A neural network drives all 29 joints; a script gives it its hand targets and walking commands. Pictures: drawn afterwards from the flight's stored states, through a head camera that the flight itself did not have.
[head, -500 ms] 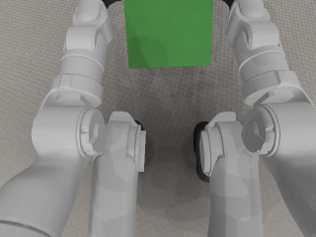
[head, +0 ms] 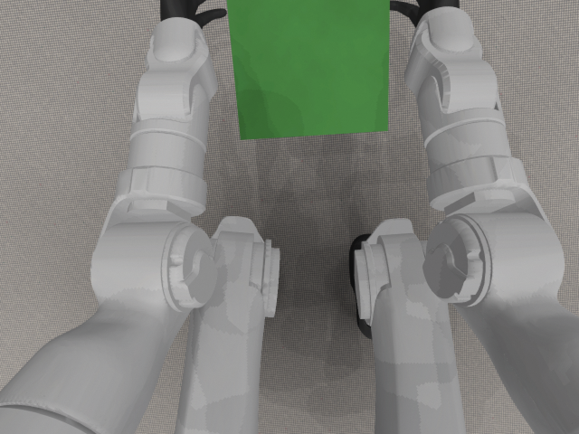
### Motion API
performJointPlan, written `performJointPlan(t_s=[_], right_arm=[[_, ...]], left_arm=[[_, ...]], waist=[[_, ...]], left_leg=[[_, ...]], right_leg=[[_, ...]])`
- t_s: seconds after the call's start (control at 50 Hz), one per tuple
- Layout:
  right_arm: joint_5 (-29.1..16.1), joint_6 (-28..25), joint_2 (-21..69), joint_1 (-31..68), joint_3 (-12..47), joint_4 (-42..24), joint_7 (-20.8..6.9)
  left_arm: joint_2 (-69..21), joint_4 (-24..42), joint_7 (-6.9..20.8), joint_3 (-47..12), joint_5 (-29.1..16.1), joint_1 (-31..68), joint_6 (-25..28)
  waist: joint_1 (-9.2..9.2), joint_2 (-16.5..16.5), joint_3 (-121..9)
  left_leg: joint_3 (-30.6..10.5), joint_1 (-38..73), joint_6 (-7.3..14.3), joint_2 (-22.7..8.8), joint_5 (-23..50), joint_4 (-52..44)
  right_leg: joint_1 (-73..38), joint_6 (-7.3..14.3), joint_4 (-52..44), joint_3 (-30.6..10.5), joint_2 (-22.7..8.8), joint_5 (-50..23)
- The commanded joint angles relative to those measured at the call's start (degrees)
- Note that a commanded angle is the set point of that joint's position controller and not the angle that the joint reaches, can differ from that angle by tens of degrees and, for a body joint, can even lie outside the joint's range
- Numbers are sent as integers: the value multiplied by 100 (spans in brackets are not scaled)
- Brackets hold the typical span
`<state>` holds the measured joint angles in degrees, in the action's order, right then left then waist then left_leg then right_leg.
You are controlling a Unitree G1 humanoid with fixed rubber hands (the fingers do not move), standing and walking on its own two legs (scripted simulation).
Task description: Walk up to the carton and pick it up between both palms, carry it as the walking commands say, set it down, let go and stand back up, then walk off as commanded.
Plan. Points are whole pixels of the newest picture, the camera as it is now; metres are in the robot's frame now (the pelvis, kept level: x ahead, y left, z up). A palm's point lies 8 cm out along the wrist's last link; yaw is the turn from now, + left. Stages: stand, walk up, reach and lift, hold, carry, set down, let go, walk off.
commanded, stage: reach and lift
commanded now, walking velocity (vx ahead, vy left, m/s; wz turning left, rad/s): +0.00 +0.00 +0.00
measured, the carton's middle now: (305, 15) +0.57 +0.02 -0.21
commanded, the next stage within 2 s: none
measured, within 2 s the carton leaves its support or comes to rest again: neither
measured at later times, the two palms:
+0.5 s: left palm (155, 17) +0.51 +0.14 -0.05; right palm out of the picture +0.52 -0.11 -0.05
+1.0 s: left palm (115, 6) +0.49 +0.14 +0.02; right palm out of the picture +0.50 -0.11 +0.03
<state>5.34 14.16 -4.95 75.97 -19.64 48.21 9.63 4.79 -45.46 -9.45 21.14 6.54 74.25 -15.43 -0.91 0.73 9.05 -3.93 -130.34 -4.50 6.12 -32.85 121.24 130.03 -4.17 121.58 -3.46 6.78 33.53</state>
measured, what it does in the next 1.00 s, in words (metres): rises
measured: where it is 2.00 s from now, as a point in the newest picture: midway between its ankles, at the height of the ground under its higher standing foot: (306, 301)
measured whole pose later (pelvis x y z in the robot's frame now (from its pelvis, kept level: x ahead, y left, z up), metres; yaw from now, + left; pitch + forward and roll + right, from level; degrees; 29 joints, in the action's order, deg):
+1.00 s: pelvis +0.00 +0.00 +0.09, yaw +0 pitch +43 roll +0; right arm 13.1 17.2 3.0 63.2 -24.4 44.6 10.8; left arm -4.2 -42.1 -13.5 26.5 13.8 61.6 -17.7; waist -0.5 0.1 -7.4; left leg -5.4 -116.7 -4.1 7.8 -29.2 103.2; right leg 116.0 -4.8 103.4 -5.8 8.1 30.2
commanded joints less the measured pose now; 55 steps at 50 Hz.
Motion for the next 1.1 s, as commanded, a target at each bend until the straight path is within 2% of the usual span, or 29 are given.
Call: performJointPlan(t_s=[0.0, 0.18, 0.36, 0.48, 0.64, 0.82, 1.08], right_arm=[[-637, -105, 5924, 3557, 2582, -454, -1670], [-205, -12, 6006, 3234, 2325, -328, -1643], [-203, 115, 6098, 3182, 2135, -81, -1746], [-194, 163, 6303, 3001, 2146, -103, -1779], [-95, 157, 6527, 2726, 2325, -362, -1709], [-61, 143, 6611, 2487, 2367, -226, -1697], [56, 199, 6811, 2171, 2156, -51, -1718]], left_arm=[[-5749, 481, 1811, -2756, -694, 3744, 174], [-5949, 97, 1827, -2421, -372, 3369, 87], [-6129, 262, 1767, -2350, -234, 3391, -16], [-6281, 326, 1771, -2406, -183, 3279, -78], [-6456, 213, 1814, -2466, -201, 2950, -78], [-6606, 101, 1772, -2411, -133, 2655, -76], [-6742, 22, 1741, -2294, -18, 2440, -96]], waist=[[-73, -21, -7804], [-31, -58, -7447], [-18, -38, -7475], [-31, -151, -7688], [6, -126, -7930], [11, -25, -7752], [33, -86, -7406]], left_leg=[[934, 4038, 213, 354, 2389, -967], [941, 3645, 208, 394, 1984, -1422], [897, 4069, 184, 389, 1599, -1903], [906, 4295, 159, 410, 1710, -2072], [933, 4297, 157, 462, 1931, -2214], [867, 4590, 159, 466, 1798, -2546], [860, 4956, 170, 495, 1452, -3065]], right_leg=[[-3788, 183, -1018, 859, 353, -2232], [-3599, 185, -1496, 791, 373, -1877], [-3418, 217, -1852, 927, 433, -1348], [-3643, 225, -2041, 901, 446, -1489], [-4228, 192, -2295, 783, 432, -1827], [-4335, 183, -2592, 795, 452, -1640], [-4735, 200, -3118, 730, 448, -1341]])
